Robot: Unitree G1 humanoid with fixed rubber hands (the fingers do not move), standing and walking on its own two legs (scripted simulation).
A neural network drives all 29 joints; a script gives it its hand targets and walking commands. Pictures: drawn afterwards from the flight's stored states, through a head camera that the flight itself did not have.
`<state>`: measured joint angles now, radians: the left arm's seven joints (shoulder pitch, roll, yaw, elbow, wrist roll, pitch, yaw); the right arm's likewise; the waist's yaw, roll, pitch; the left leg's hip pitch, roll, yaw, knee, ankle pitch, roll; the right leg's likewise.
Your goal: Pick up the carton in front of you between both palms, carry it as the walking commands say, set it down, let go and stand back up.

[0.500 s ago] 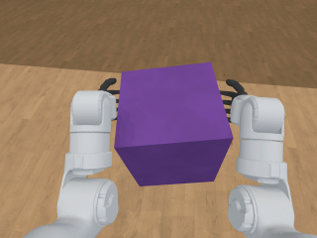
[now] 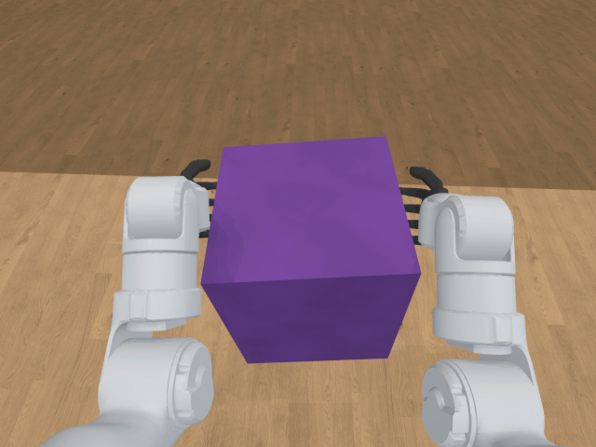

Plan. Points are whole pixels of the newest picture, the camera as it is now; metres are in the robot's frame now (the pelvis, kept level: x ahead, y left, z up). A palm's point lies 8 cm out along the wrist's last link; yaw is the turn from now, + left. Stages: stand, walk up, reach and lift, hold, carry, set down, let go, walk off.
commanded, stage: carry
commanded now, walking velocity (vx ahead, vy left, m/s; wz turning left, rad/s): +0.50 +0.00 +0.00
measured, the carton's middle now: (310, 259) +0.38 -0.02 +0.06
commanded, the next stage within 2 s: none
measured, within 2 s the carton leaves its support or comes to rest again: neither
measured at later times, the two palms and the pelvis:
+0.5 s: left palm (185, 71) +0.66 +0.16 +0.20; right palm (362, 58) +0.69 -0.13 +0.20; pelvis +0.29 -0.03 +0.04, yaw +1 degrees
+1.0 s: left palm out of the picture +0.99 +0.15 +0.25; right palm out of the picture +0.96 -0.15 +0.25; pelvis +0.59 +0.02 +0.07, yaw +0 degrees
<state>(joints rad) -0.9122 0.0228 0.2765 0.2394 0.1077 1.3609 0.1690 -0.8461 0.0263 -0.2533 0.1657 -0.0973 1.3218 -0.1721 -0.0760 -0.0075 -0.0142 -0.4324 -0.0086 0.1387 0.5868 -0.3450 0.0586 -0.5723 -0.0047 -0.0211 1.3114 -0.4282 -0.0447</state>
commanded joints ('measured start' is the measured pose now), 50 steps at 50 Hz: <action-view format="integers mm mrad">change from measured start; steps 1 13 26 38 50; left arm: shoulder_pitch -730 -651 -857 -768 -679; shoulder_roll -1096 -1097 -1178 -1156 -1065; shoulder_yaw -470 -491 -559 -468 -500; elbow -145 13 -203 -39 -75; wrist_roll -432 -418 -585 -466 -409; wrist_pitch -40 -21 -37 -40 -12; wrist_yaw -241 -264 -293 -294 -234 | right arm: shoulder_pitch -920 -755 -755 -833 -819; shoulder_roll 1147 1069 979 1109 1073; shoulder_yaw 550 490 451 494 524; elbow -178 15 -70 -54 -83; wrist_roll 561 459 345 477 506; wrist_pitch -3 21 4 -13 27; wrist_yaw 289 302 213 284 289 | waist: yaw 26 120 152 -4 9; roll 91 139 -99 42 154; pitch -520 -517 -477 -499 -415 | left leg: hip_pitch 584 336 -352 655 506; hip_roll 278 174 83 322 233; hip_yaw -434 -13 -104 -582 -181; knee -183 118 432 -134 -225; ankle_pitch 268 815 -36 378 441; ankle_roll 163 21 -21 221 128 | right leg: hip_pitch -240 451 645 -296 -94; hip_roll -37 94 -256 -18 -1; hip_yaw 25 -231 195 49 -136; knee -22 -750 -931 113 -551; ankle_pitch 27 206 347 -35 125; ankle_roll -9 -62 -200 -3 -4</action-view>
